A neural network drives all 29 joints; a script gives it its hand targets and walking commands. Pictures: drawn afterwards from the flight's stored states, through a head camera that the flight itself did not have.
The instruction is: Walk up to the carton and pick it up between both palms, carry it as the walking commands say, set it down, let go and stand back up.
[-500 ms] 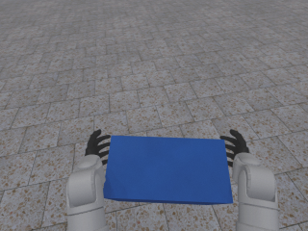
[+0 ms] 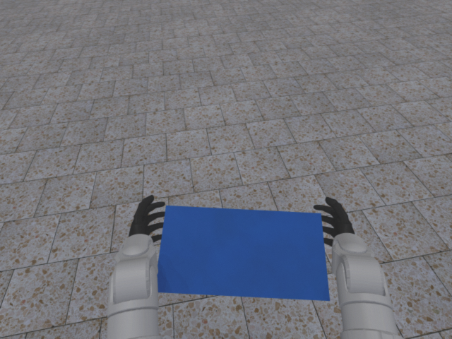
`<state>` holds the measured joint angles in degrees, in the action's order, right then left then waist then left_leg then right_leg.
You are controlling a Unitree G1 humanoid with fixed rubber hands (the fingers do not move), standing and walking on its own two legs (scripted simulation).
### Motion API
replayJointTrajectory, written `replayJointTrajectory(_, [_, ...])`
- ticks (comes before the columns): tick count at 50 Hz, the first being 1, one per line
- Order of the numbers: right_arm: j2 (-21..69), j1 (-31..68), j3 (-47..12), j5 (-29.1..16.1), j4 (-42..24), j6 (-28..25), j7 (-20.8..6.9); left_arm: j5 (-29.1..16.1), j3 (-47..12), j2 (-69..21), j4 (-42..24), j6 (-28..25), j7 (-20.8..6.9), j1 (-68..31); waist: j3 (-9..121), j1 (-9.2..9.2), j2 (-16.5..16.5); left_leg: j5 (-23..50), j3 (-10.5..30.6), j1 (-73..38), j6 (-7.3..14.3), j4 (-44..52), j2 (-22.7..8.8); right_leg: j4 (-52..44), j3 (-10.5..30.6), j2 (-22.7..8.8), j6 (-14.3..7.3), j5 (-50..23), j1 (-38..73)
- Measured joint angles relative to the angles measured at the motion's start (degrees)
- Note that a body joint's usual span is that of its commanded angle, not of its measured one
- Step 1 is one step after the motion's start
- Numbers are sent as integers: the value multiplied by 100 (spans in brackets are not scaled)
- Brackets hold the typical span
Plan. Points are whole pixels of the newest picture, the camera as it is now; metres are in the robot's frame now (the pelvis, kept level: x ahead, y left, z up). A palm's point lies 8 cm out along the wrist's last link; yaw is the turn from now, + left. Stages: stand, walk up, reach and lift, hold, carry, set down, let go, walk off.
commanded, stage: hold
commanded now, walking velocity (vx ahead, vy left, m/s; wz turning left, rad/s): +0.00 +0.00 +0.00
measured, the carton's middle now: (238, 257) +0.29 +0.01 -0.06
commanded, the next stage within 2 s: set down in 0.10 s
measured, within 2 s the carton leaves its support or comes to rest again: neither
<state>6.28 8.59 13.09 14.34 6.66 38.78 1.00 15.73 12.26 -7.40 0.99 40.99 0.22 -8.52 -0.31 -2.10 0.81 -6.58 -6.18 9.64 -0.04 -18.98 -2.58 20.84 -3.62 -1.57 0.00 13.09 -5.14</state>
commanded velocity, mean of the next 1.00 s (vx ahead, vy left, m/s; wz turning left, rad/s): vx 0.00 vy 0.00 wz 0.00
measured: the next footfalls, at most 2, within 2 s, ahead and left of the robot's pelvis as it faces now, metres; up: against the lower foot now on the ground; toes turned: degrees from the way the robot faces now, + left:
none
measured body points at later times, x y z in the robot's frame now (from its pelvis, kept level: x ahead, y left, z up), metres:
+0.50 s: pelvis -0.01 +0.01 +0.00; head -0.02 +0.01 +0.45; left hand +0.29 +0.20 +0.01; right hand +0.29 -0.17 +0.00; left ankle +0.04 +0.12 -0.75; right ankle -0.02 -0.12 -0.75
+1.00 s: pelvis -0.03 +0.00 -0.04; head +0.11 +0.01 +0.39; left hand +0.31 +0.20 -0.09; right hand +0.33 -0.17 -0.09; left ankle +0.04 +0.12 -0.75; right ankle -0.02 -0.12 -0.75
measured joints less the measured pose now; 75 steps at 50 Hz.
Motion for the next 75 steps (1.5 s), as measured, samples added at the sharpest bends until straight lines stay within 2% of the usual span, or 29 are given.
replayJointTrajectory(6, [-63,449,312,172,569,12,-230,171,272,-80,471,60,-91,-443,72,-21,20,76,18,-304,18,222,30,-300,-20,-2,0,-116,348])
replayJointTrajectory(12, [97,537,423,362,686,83,-434,210,674,-67,779,-89,-309,-446,-7,164,29,90,9,-585,28,324,79,-355,-12,-44,24,-111,606])
replayJointTrajectory(23, [146,716,774,613,1271,-506,-647,402,998,-79,1477,-685,-442,-656,-216,109,-4,-40,-55,-94,51,-134,29,181,86,-35,7,31,45])
replayJointTrajectory(36, [10,1430,1071,541,1988,-1275,-653,418,1359,108,2191,-1475,-564,-1292,-174,-16,63,-167,-46,1463,46,-898,-86,1029,142,28,-38,195,-1568])
replayJointTrajectory(50, [-31,1785,1179,273,1845,-1824,-631,150,1380,182,2096,-1990,-592,-1578,90,39,31,-281,130,3612,60,-1801,-148,1913,21,39,-61,356,-3644])
replayJointTrajectory(60, [-67,2089,1332,92,1684,-1960,-701,73,1421,158,1947,-2083,-532,-1901,402,51,70,-364,216,5093,82,-2519,-183,2658,-19,31,-72,476,-5106])
replayJointTrajectory(75, [-256,2881,1577,54,1876,-1878,-858,134,1607,272,2118,-1953,-471,-2642,778,132,98,-590,304,6901,114,-3736,-166,3949,14,-20,-70,776,-6914])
